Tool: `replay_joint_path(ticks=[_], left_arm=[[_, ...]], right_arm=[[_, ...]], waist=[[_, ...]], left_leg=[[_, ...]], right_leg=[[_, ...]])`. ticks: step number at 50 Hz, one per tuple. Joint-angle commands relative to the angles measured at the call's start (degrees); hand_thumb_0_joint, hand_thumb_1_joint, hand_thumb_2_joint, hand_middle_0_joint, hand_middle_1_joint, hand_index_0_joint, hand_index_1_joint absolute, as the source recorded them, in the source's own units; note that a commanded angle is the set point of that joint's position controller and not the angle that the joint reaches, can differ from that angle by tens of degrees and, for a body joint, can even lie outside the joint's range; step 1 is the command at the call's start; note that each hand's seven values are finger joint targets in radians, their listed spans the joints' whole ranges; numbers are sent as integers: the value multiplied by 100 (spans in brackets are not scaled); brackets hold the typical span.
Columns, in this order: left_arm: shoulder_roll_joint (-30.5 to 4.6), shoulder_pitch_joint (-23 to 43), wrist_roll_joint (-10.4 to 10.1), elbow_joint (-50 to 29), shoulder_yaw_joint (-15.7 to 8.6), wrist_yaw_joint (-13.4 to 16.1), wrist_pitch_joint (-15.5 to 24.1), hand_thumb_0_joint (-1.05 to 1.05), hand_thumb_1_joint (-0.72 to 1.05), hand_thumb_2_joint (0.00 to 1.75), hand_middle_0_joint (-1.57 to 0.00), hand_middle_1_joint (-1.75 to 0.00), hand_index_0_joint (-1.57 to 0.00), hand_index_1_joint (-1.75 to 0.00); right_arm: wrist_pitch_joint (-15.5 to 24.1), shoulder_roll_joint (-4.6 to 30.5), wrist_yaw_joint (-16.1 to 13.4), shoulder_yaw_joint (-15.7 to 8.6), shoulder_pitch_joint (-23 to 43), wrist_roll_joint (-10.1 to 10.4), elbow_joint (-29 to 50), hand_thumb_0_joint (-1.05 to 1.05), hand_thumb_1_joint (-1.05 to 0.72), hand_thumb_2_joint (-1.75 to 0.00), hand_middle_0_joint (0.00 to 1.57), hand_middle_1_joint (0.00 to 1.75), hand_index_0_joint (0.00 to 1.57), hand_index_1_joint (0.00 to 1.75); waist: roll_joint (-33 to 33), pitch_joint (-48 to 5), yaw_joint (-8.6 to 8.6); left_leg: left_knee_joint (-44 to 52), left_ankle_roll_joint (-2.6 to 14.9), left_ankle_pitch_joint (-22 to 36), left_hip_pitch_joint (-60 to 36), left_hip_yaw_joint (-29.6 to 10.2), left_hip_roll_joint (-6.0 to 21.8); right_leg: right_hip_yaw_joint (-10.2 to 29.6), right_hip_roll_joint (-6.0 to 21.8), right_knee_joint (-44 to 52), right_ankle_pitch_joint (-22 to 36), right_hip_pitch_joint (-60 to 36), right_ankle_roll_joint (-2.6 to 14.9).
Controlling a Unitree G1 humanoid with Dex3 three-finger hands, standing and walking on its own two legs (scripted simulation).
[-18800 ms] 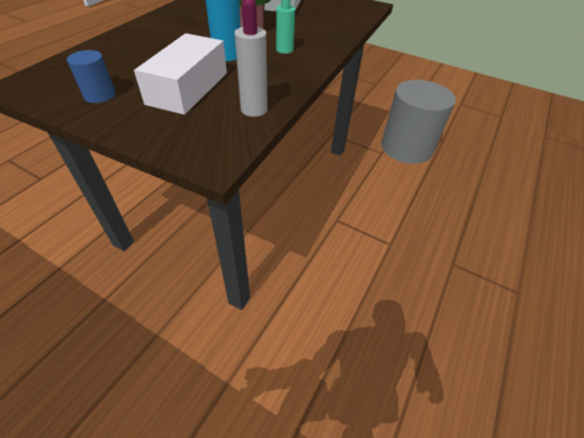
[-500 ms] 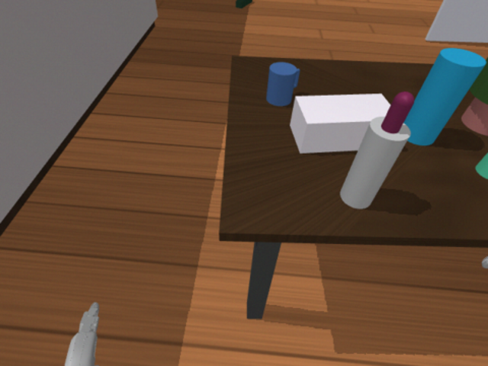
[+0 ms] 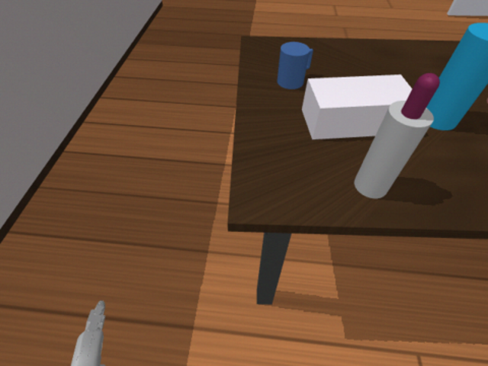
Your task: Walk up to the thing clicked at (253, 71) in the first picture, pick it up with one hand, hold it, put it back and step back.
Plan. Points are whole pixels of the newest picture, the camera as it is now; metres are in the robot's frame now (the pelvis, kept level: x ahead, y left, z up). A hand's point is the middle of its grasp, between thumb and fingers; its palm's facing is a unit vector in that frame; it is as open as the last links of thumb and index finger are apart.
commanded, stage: go down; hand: right
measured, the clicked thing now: (395, 140) +0.47 -0.26 +0.11
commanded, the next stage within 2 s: approach in 1.64 s
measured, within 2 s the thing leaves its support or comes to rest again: neither
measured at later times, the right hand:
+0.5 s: hand out of the picture +0.35 -0.43 +0.17, palm faces +0.30 +0.95 -0.02, open 17.7 cm
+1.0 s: hand out of the picture +0.36 -0.44 +0.18, palm faces +0.34 +0.94 -0.01, open 17.7 cm
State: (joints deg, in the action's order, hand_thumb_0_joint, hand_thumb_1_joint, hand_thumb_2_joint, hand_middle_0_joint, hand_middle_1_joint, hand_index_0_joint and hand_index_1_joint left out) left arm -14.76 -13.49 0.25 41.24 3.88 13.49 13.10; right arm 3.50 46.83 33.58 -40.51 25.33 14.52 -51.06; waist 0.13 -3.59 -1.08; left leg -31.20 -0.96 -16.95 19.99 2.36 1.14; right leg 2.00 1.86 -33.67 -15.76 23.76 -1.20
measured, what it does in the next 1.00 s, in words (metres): stands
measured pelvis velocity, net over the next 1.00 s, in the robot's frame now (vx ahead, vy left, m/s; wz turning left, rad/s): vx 0.01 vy -0.01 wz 0.01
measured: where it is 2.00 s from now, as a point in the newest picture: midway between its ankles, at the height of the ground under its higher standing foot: outside the picture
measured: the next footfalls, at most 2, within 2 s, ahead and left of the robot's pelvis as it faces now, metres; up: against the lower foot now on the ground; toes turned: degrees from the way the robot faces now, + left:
none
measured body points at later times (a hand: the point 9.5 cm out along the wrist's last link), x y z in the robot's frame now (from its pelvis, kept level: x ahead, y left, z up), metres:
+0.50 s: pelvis +0.00 -0.01 -0.01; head +0.04 -0.03 +0.44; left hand +0.15 +0.25 -0.08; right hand +0.32 -0.48 +0.18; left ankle -0.02 +0.13 -0.73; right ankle +0.01 -0.13 -0.73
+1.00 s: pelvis +0.01 -0.01 -0.01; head +0.05 -0.04 +0.44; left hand +0.15 +0.25 -0.07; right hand +0.34 -0.49 +0.19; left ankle -0.02 +0.13 -0.73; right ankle +0.01 -0.13 -0.73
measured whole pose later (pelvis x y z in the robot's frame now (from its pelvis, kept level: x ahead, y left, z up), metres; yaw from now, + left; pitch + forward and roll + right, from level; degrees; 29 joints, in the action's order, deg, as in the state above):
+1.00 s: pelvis +0.01 -0.01 -0.01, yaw +0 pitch +11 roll +3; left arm -15.3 -15.7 0.7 32.0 4.9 13.2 12.7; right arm 3.4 57.7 33.5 -42.5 36.2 9.7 -63.9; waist -0.4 -6.2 -4.2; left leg -34.8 -1.6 -18.8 26.6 2.6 0.6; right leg 2.5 2.3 -40.3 -19.2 31.8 -0.7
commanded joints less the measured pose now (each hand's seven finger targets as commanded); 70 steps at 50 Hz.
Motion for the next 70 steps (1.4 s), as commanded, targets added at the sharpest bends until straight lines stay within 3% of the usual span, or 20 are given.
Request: replay_joint_path(ticks=[1, 2, 7, 10, 12, 21, 26, 30, 36, 40, 43, 45, 48, 50, 54, 57, 60, 64, 65, 70], left_arm=[[-1031, 598, 7, -937, -404, 109, 282, 0, -57, 6, -6, -6, -6, -6], [-1168, 540, 3, -982, -512, 132, 266, 0, -56, 6, -6, -6, -6, -6], [-793, 134, -3, -1046, -238, 109, 201, 0, -57, 7, -6, -6, -5, -6], [-909, 57, -12, -1349, -368, 89, 204, 0, -57, 7, -6, -6, -5, -6], [-742, -142, -9, -1015, -252, 58, 165, 0, -58, 7, -6, -5, -5, -6], [-1003, 472, 10, -1389, -400, 70, 296, 0, -57, 6, -6, -6, -5, -6], [-1043, 64, -8, -1674, -396, 91, 258, 0, -57, 7, -5, -6, -5, -6], [-839, -350, 3, -1296, -312, 30, 166, 0, -58, 7, -5, -5, -4, -6], [-798, 392, 16, -1652, -188, -14, 272, 0, -58, 7, -5, -5, -5, -6], [-1164, 79, 15, -1635, -469, 78, 249, 0, -58, 7, -5, -6, -5, -6], [-1069, 123, 10, -1929, -367, 75, 264, 0, -58, 7, -5, -5, -4, -6], [-888, -249, 13, -1503, -232, 65, 199, 0, -58, 8, -5, -5, -4, -6], [-891, -167, 27, -1675, -273, 22, 196, 0, -58, 8, -5, -5, -4, -6], [-810, -72, 42, -1604, -151, -3, 174, 0, -58, 8, -5, -5, -4, -6], [-1091, 58, 22, -1818, -431, 20, 209, 0, -58, 7, -5, -5, -4, -6], [-1019, -28, -8, -1824, -329, 34, 174, 0, -58, 8, -5, -5, -4, -6], [-1059, -65, -24, -2038, -404, 40, 172, 0, -58, 8, -5, -5, -4, -6], [-878, -296, -9, -1722, -243, -21, 102, 0, -57, 7, -5, -5, -4, -6], [-977, -235, -3, -1842, -367, -22, 119, 0, -57, 7, -5, -5, -4, -6], [-917, -127, -1, -1887, -265, -37, 127, 0, -57, 7, -5, -5, -4, -6]], right_arm=[[344, 2606, 58, -461, 1638, 191, 542, 0, 54, -9, 2, 6, 3, 6], [333, 2663, 83, -452, 1662, 176, 445, 0, 55, -8, 2, 6, 3, 6], [424, 2968, -10, -484, 1914, -1, 552, 0, 55, -8, 2, 6, 4, 6], [452, 2987, -33, -459, 2059, -17, 693, 0, 56, -8, 2, 6, 4, 6], [417, 2898, 28, -390, 2027, 26, 576, 0, 57, -8, 2, 6, 4, 6], [467, 3109, 31, -382, 2501, -26, 490, 0, 59, -8, 2, 6, 3, 6], [432, 3292, -39, -504, 2424, -68, 324, 0, 59, -7, 2, 6, 3, 6], [329, 3214, -59, -392, 2274, -182, 68, 0, 58, -7, 3, 6, 4, 6], [445, 3428, -38, -480, 2751, -187, 396, 0, 61, -8, 1, 6, 3, 6], [433, 3517, 9, -510, 2684, -149, -43, 0, 60, -8, 2, 6, 3, 6], [445, 3670, -26, -521, 3059, -210, 221, 0, 59, -7, 2, 6, 4, 6], [341, 3627, -38, -508, 2698, -246, -84, 0, 61, -7, 2, 6, 4, 6], [307, 3607, -46, -431, 2723, -352, -93, 0, 61, -7, 2, 6, 4, 6], [293, 3628, -30, -425, 2849, -345, 22, 0, 61, -7, 2, 6, 3, 6], [286, 3552, 21, -427, 2796, -268, -47, 0, 61, -8, 2, 6, 3, 6], [241, 3655, 12, -461, 2894, -281, -51, 0, 61, -7, 2, 6, 3, 6], [225, 3731, -3, -524, 2978, -278, 85, 0, 61, -8, 2, 6, 3, 6], [142, 3616, 1, -415, 2710, -336, -204, 0, 60, -8, 2, 6, 4, 6], [136, 3645, -11, -439, 2709, -361, -216, 0, 61, -8, 2, 6, 3, 6], [207, 3690, 22, -546, 2713, -308, 50, 0, 61, -8, 2, 6, 3, 6]], waist=[[640, -1615, 80], [604, -1696, 56], [747, -1615, 43], [903, -1640, -53], [1130, -1531, -72], [1059, -1717, -164], [936, -2074, -110], [1122, -1582, -90], [1207, -1761, -116], [1064, -1916, -270], [1323, -2129, -186], [1291, -1817, -108], [1295, -1878, -181], [1360, -1818, -135], [1130, -1935, -228], [1028, -1888, -188], [1028, -2164, -186], [1198, -1583, -129], [1225, -1669, -158], [1196, -1986, -113]], left_leg=[[252, 126, 1517, -407, -51, -107], [230, 129, 1532, -341, -38, -127], [224, 138, 1486, -294, -23, -140], [207, 172, 1409, -110, 12, -189], [186, 178, 1412, 118, 31, -208], [111, 187, 1047, 153, 24, -203], [18, 178, 1392, 27, 58, -213], [17, 201, 1342, 279, 61, -227], [-33, 204, 1143, 251, 24, -207], [-46, 186, 1092, 331, 45, -230], [-56, 205, 1202, 306, 28, -204], [-60, 193, 1256, 356, 73, -225], [-118, 201, 1438, 406, 68, -237], [-109, 206, 1453, 343, 36, -219], [-132, 189, 1470, 329, 60, -226], [-113, 182, 1437, 268, 34, -204], [-158, 177, 1619, 198, 50, -209], [-122, 199, 1283, 415, 74, -228], [-137, 210, 1282, 416, 64, -226], [-200, 197, 1539, 255, 30, -209]], right_leg=[[-28, -215, 235, 1470, -724, 266], [-20, -203, 205, 1532, -813, 256], [-57, -213, 180, 1490, -708, 267], [-43, -165, 197, 1476, -839, 227], [-25, -133, 114, 1749, -916, 179], [20, -126, 44, 1037, -672, 221], [27, -130, -60, 1627, -802, 202], [6, -105, -74, 1789, -661, 161], [31, -93, -120, 1303, -490, 175], [67, -89, -163, 1309, -704, 178], [44, -100, -217, 1553, -827, 158], [41, -106, -225, 1789, -710, 144], [47, -85, -288, 2103, -716, 135], [18, -110, -289, 1937, -573, 145], [52, -91, -319, 1908, -686, 166], [15, -133, -282, 1678, -561, 211], [27, -123, -342, 2019, -761, 187], [38, -94, -263, 1798, -441, 151], [25, -88, -261, 1759, -461, 152], [8, -112, -362, 1956, -559, 168]])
